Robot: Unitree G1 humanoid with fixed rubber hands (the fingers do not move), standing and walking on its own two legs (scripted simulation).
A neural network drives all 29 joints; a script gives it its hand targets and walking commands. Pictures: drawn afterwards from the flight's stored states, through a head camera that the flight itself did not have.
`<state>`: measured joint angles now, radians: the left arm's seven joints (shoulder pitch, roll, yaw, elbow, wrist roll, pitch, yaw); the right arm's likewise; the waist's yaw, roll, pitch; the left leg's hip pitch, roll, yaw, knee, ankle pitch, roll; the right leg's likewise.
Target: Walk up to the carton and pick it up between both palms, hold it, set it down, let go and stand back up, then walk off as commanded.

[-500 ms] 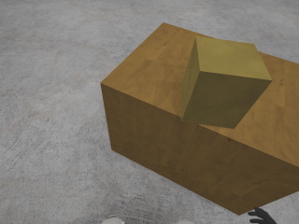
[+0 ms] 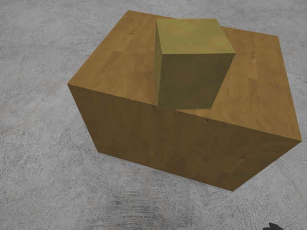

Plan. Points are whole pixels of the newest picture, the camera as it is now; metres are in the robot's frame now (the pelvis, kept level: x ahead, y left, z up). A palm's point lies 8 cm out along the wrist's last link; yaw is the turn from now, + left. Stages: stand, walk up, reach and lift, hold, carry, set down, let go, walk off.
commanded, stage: walk up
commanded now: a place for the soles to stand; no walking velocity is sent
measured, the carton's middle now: (185, 66) +0.65 -0.09 +0.03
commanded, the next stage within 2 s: none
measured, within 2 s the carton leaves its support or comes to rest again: neither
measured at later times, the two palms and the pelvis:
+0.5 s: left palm (66, 224) +0.17 +0.24 -0.08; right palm out of the picture +0.06 -0.37 -0.09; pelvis +0.04 -0.05 +0.01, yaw -11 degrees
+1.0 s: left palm (59, 224) +0.17 +0.26 -0.10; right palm out of the picture +0.03 -0.34 -0.05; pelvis +0.02 -0.02 +0.02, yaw -14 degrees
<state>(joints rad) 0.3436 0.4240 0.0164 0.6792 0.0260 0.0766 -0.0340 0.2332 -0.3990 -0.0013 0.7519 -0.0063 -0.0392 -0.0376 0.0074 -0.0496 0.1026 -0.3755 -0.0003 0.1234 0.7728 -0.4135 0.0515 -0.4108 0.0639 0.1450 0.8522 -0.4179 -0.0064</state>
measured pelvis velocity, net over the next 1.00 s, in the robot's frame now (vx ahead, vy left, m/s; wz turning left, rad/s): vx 0.02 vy -0.02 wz -0.25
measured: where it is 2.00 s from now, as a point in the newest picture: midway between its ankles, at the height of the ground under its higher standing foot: outside the picture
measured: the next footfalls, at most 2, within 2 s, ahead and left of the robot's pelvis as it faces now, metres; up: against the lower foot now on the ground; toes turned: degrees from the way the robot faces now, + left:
right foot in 0.40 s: +0.11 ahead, -0.18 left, +0.00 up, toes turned -3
left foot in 0.78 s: +0.11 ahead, +0.07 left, +0.00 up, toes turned -8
